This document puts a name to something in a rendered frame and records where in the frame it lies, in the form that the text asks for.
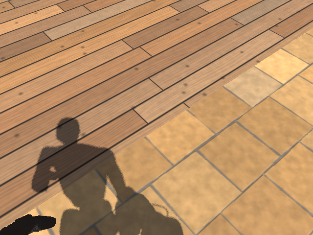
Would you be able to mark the left robot hand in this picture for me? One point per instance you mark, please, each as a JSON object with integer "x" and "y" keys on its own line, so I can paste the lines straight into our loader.
{"x": 28, "y": 224}

